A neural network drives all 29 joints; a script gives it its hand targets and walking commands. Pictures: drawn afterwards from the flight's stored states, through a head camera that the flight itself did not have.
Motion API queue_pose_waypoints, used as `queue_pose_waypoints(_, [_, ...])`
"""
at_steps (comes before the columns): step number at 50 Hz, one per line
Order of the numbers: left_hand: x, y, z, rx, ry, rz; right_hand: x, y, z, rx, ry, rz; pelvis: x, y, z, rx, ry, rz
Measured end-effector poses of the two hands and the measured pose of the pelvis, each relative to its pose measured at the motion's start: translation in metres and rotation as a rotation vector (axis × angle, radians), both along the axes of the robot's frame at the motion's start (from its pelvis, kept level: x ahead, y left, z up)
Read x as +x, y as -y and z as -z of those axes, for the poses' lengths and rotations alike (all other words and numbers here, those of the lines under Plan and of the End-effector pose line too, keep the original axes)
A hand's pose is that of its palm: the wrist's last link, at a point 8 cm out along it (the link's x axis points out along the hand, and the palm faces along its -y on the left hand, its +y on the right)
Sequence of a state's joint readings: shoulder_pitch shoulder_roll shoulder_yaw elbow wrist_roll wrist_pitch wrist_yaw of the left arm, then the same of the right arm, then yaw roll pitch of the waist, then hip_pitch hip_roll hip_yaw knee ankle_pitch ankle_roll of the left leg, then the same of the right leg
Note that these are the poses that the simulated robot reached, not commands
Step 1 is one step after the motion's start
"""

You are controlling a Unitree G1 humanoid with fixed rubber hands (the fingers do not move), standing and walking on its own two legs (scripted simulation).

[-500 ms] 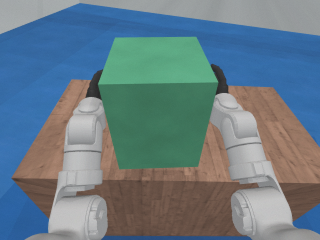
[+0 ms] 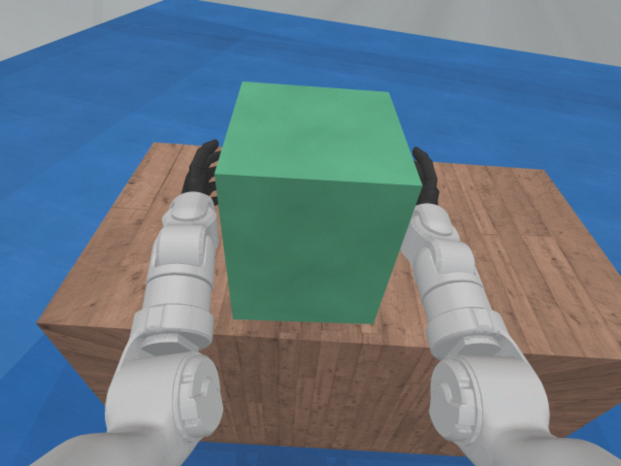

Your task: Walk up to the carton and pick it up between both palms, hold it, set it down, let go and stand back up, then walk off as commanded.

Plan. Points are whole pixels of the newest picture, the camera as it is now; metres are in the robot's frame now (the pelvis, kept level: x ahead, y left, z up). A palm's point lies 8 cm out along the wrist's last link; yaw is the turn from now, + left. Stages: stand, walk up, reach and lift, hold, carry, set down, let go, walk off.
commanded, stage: set down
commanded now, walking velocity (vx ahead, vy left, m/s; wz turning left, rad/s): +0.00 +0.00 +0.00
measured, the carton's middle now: (310, 206) +0.41 +0.01 +0.14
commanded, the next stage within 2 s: none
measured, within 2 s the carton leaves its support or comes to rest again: neither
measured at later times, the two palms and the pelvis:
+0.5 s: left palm (212, 202) +0.44 +0.16 +0.11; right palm (406, 205) +0.44 -0.13 +0.12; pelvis +0.05 +0.01 +0.00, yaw +0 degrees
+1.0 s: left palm (216, 222) +0.42 +0.15 +0.09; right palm (411, 230) +0.41 -0.14 +0.10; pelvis +0.03 +0.01 +0.00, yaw +0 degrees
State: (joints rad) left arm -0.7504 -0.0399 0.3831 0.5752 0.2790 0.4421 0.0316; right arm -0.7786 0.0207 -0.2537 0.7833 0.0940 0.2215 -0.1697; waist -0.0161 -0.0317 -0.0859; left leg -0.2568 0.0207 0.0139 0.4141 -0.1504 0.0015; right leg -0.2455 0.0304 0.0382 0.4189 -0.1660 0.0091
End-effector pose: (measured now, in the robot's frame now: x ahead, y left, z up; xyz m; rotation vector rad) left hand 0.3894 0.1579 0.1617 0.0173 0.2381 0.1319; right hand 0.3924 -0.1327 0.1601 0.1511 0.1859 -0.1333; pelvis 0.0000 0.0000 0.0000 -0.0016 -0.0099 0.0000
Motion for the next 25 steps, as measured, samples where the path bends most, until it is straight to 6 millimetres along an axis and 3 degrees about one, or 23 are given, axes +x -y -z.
queue_pose_waypoints(6, [0.019, 0.003, 0.013, -0.021, 0.012, -0.007, 0.018, 0.003, 0.013, 0.000, 0.013, 0.002, 0.011, 0.002, -0.001, 0.003, -0.017, 0.000])
queue_pose_waypoints(15, [0.050, 0.005, 0.025, -0.036, 0.033, 0.007, 0.046, 0.005, 0.017, -0.032, 0.038, 0.013, 0.035, 0.002, -0.002, 0.002, -0.052, -0.001])
queue_pose_waypoints(25, [0.054, 0.000, 0.053, -0.033, -0.008, 0.025, 0.048, 0.000, 0.037, -0.100, 0.001, 0.013, 0.051, -0.005, -0.003, -0.007, -0.070, -0.001])
